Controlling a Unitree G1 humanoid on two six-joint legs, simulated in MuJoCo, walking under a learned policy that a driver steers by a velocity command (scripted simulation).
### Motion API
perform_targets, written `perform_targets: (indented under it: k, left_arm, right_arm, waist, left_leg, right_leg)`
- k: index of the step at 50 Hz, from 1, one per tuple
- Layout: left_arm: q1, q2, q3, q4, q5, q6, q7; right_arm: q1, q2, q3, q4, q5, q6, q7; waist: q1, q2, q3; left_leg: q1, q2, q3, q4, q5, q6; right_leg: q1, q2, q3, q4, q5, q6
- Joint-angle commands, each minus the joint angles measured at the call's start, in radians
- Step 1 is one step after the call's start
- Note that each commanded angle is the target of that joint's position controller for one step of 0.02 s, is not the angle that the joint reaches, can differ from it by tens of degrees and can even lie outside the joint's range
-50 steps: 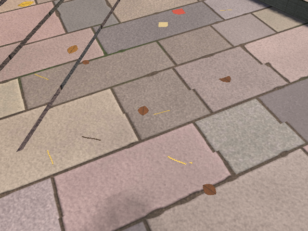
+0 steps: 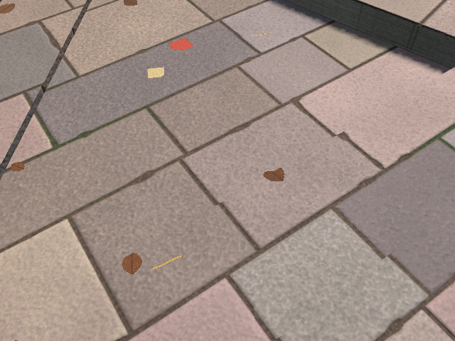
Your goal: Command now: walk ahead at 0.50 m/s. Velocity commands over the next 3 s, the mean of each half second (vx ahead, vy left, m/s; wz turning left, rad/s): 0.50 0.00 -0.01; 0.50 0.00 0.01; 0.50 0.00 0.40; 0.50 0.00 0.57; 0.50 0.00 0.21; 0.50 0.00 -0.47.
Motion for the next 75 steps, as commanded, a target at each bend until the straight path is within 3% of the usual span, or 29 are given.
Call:
perform_targets:
  k: [1, 5, 7, 8, 9, 10, 11, 13, 18, 24, 31, 35, 36, 37, 38, 39, 42, 45, 50, 56, 58, 60, 61, 62, 63, 64, 66, 69, 75]
  left_arm:
    - [0.038, 0.134, 0.017, -0.018, 0.004, -0.012, 0.008]
    - [0.023, 0.152, 0.019, 0.002, 0.020, -0.009, 0.018]
    - [-0.013, 0.159, 0.021, 0.000, 0.022, -0.003, 0.020]
    - [-0.021, 0.136, 0.011, -0.026, 0.014, -0.006, 0.017]
    - [0.129, 0.028, -0.007, -0.029, -0.010, -0.004, 0.004]
    - [0.067, 0.147, 0.024, -0.012, 0.016, -0.002, 0.008]
    - [-0.032, 0.154, 0.031, -0.053, 0.018, -0.007, 0.007]
    - [-0.097, 0.121, 0.034, -0.065, 0.020, 0.000, -0.001]
    - [-0.161, 0.061, 0.028, -0.089, 0.035, 0.046, -0.022]
    - [-0.409, 0.047, 0.017, -0.170, 0.020, 0.040, -0.032]
    - [-0.539, 0.090, 0.023, -0.222, 0.024, 0.022, -0.027]
    - [-0.296, 0.110, 0.045, -0.140, 0.030, -0.005, -0.011]
    - [-0.145, 0.166, 0.067, -0.096, 0.041, -0.014, -0.002]
    - [0.016, 0.215, 0.095, -0.057, 0.045, -0.002, 0.000]
    - [-0.008, 0.195, 0.085, -0.053, 0.037, 0.004, -0.005]
    - [-0.114, 0.174, 0.078, -0.071, 0.033, 0.004, -0.003]
    - [-0.224, 0.090, 0.056, -0.072, 0.019, -0.012, 0.009]
    - [-0.197, 0.103, 0.059, -0.035, 0.001, -0.040, 0.012]
    - [-0.199, 0.115, 0.060, -0.024, 0.011, -0.052, 0.008]
    - [-0.137, 0.134, 0.065, 0.010, 0.031, -0.050, 0.032]
    - [-0.133, 0.154, 0.071, 0.009, 0.035, -0.037, 0.040]
    - [-0.191, 0.154, 0.074, -0.030, 0.026, -0.024, 0.036]
    - [-0.171, 0.090, 0.064, -0.074, 0.026, -0.030, 0.018]
    - [-0.054, 0.060, 0.050, -0.075, 0.013, -0.027, 0.022]
    - [-0.081, 0.091, 0.048, -0.085, 0.013, -0.030, 0.022]
    - [-0.177, 0.125, 0.054, -0.113, 0.013, -0.033, 0.018]
    - [-0.255, 0.127, 0.057, -0.138, 0.042, -0.013, 0.004]
    - [-0.304, 0.094, 0.046, -0.163, 0.047, 0.031, -0.008]
    - [-0.507, 0.079, 0.029, -0.259, 0.030, 0.035, -0.022]
  right_arm:
    - [-0.120, -0.036, 0.009, -0.084, 0.009, -0.015, -0.002]
    - [-0.065, -0.078, -0.004, -0.079, 0.006, -0.029, -0.017]
    - [0.197, -0.112, -0.025, 0.007, 0.001, -0.044, -0.033]
    - [0.375, -0.174, -0.045, 0.046, -0.019, -0.051, -0.047]
    - [0.428, -0.269, -0.071, 0.053, -0.031, -0.044, -0.049]
    - [0.368, -0.198, -0.061, 0.051, 0.017, -0.032, -0.034]
    - [0.243, -0.155, -0.049, 0.029, 0.025, -0.032, -0.031]
    - [0.169, -0.075, -0.030, 0.031, 0.016, -0.049, -0.026]
    - [0.249, -0.092, -0.032, 0.091, 0.021, -0.084, -0.026]
    - [0.353, -0.093, -0.025, 0.127, 0.025, -0.075, -0.032]
    - [0.426, -0.105, -0.027, 0.170, -0.001, -0.065, -0.050]
    - [0.381, -0.121, -0.034, 0.175, 0.002, -0.055, -0.051]
    - [0.440, -0.041, -0.012, 0.164, 0.031, -0.052, -0.035]
    - [0.411, -0.051, -0.005, 0.144, 0.051, -0.054, -0.032]
    - [0.335, -0.105, -0.025, 0.118, 0.034, -0.062, -0.037]
    - [0.265, -0.114, -0.031, 0.094, 0.031, -0.072, -0.035]
    - [0.226, -0.057, -0.031, 0.092, -0.003, -0.048, -0.021]
    - [0.183, -0.022, -0.031, 0.067, -0.015, -0.017, -0.004]
    - [0.046, -0.014, -0.018, 0.015, 0.009, -0.030, 0.005]
    - [-0.035, -0.075, -0.031, -0.015, 0.005, -0.034, 0.000]
    - [0.042, -0.079, -0.040, 0.008, -0.006, -0.040, 0.003]
    - [0.315, -0.087, -0.058, 0.110, -0.017, -0.048, 0.000]
    - [0.360, -0.183, -0.081, 0.135, -0.032, -0.052, -0.008]
    - [0.389, -0.215, -0.078, 0.119, -0.022, -0.058, -0.016]
    - [0.372, -0.217, -0.087, 0.112, 0.007, -0.051, -0.029]
    - [0.318, -0.151, -0.072, 0.099, 0.010, -0.046, -0.037]
    - [0.269, -0.123, -0.062, 0.086, 0.013, -0.046, -0.048]
    - [0.279, -0.137, -0.068, 0.080, 0.027, -0.057, -0.052]
    - [0.353, -0.129, -0.076, 0.072, 0.030, -0.044, -0.043]
  waist:
    - [0.002, -0.101, 0.035]
    - [-0.047, -0.104, 0.003]
    - [-0.160, -0.088, -0.121]
    - [-0.225, -0.019, -0.229]
    - [-0.151, 0.193, -0.363]
    - [-0.160, 0.039, -0.306]
    - [-0.110, 0.024, -0.121]
    - [-0.053, -0.032, -0.005]
    - [-0.011, 0.002, 0.006]
    - [-0.075, 0.018, 0.017]
    - [-0.105, 0.026, 0.028]
    - [0.003, 0.011, -0.076]
    - [0.027, -0.130, -0.214]
    - [0.110, -0.225, -0.345]
    - [0.087, -0.175, -0.315]
    - [0.049, -0.126, -0.186]
    - [-0.036, -0.085, -0.040]
    - [-0.074, -0.108, -0.021]
    - [-0.066, -0.121, 0.003]
    - [-0.037, -0.073, 0.056]
    - [-0.065, -0.051, 0.009]
    - [-0.178, 0.016, -0.100]
    - [-0.121, 0.236, -0.062]
    - [-0.078, 0.228, -0.155]
    - [-0.111, 0.183, -0.204]
    - [-0.096, 0.072, -0.130]
    - [-0.056, 0.000, -0.090]
    - [-0.036, -0.012, -0.082]
    - [-0.099, 0.012, -0.057]
  left_leg:
    - [0.086, -0.051, 0.061, -0.121, 0.077, 0.019]
    - [0.181, -0.100, 0.063, -0.181, -0.051, 0.080]
    - [0.449, -0.128, 0.056, -0.263, -0.080, 0.127]
    - [0.702, 0.040, -0.131, -0.294, -0.143, 0.182]
    - [0.996, 0.336, -0.619, -0.335, -0.196, 0.352]
    - [0.928, 0.315, -0.735, -0.445, -0.320, 0.365]
    - [0.757, 0.284, -0.565, -0.494, -0.325, 0.330]
    - [0.529, 0.202, -0.382, -0.559, -0.141, 0.260]
    - [0.423, 0.120, -0.196, -0.640, 0.014, 0.214]
    - [0.496, 0.067, -0.095, -0.640, 0.158, 0.157]
    - [0.759, 0.149, -0.110, -0.522, 0.307, 0.173]
    - [0.712, 0.096, -0.056, -0.183, 0.573, 0.129]
    - [0.389, 0.031, -0.009, 0.071, 0.401, 0.066]
    - [0.137, -0.089, 0.047, 0.405, -0.133, 0.030]
    - [0.021, -0.100, -0.058, 0.495, -0.441, 0.054]
    - [-0.026, -0.052, -0.092, 0.465, -0.376, 0.063]
    - [0.069, 0.005, -0.078, 0.299, -0.280, 0.043]
    - [0.112, 0.000, -0.049, 0.199, -0.162, 0.008]
    - [0.203, -0.012, -0.007, -0.126, 0.161, 0.018]
    - [0.155, 0.003, -0.021, -0.253, 0.156, 0.065]
    - [0.226, -0.027, 0.010, -0.274, 0.074, 0.085]
    - [0.495, -0.084, 0.031, -0.353, 0.084, 0.125]
    - [0.689, 0.085, -0.197, -0.265, 0.507, 0.199]
    - [0.895, 0.231, -0.461, -0.259, 0.746, 0.323]
    - [0.893, 0.271, -0.548, -0.356, 0.422, 0.382]
    - [0.798, 0.233, -0.545, -0.417, 0.188, 0.350]
    - [0.627, 0.181, -0.493, -0.460, 0.203, 0.304]
    - [0.513, 0.106, -0.402, -0.506, 0.238, 0.264]
    - [0.518, 0.019, -0.333, -0.509, 0.269, 0.207]
  right_leg:
    - [-0.081, -0.269, 0.102, -0.065, 0.667, -0.029]
    - [0.037, -0.304, 0.090, 0.071, 0.930, -0.030]
    - [0.015, -0.279, 0.062, 0.371, 0.992, -0.021]
    - [-0.166, -0.239, 0.036, 0.645, 0.707, -0.010]
    - [-0.537, -0.043, -0.019, 1.054, -0.133, 0.036]
    - [-0.679, -0.043, 0.091, 1.150, -0.251, 0.013]
    - [-0.726, -0.106, 0.103, 1.116, -0.144, 0.008]
    - [-0.633, -0.171, 0.103, 0.985, -0.054, 0.019]
    - [-0.581, -0.213, 0.050, 0.798, 0.058, 0.075]
    - [-0.612, -0.202, -0.014, 0.478, 0.292, 0.095]
    - [-0.670, -0.186, 0.011, 0.337, 0.242, 0.053]
    - [-0.300, -0.090, -0.049, 0.186, 0.180, -0.011]
    - [0.102, -0.212, 0.121, 0.239, 0.248, -0.089]
    - [0.318, -0.406, 0.414, 0.162, 0.098, -0.184]
    - [0.308, -0.436, 0.496, 0.112, 0.096, -0.171]
    - [0.177, -0.421, 0.421, 0.072, 0.135, -0.150]
    - [-0.098, -0.345, 0.259, -0.035, 0.210, -0.096]
    - [-0.185, -0.302, 0.174, -0.095, 0.230, -0.096]
    - [-0.258, -0.265, 0.037, -0.113, 0.222, -0.078]
    - [-0.047, -0.332, -0.044, -0.057, 0.239, -0.038]
    - [-0.001, -0.326, -0.097, 0.132, 0.412, -0.036]
    - [-0.126, -0.240, -0.160, 0.586, 0.443, -0.027]
    - [-0.453, -0.091, -0.148, 0.927, -0.148, 0.008]
    - [-0.703, -0.053, -0.005, 1.095, -0.283, 0.052]
    - [-0.794, -0.100, 0.054, 1.115, -0.255, 0.074]
    - [-0.817, -0.156, 0.078, 1.066, -0.175, 0.086]
    - [-0.728, -0.197, 0.083, 0.964, -0.092, 0.114]
    - [-0.641, -0.204, 0.061, 0.827, -0.056, 0.148]
    - [-0.643, -0.168, 0.028, 0.527, 0.205, 0.150]
Next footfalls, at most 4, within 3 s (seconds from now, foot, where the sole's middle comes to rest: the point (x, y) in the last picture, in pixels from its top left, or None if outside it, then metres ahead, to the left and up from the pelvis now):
0.16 left None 0.25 0.08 -0.78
0.70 right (292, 320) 0.53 -0.11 -0.78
1.20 left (231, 245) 0.79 0.08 -0.82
1.70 right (265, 170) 1.11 -0.04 -0.82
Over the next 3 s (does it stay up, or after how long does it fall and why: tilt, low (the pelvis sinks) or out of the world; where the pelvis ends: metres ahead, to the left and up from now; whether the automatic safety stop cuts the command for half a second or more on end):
stays up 1.54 0.34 -0.07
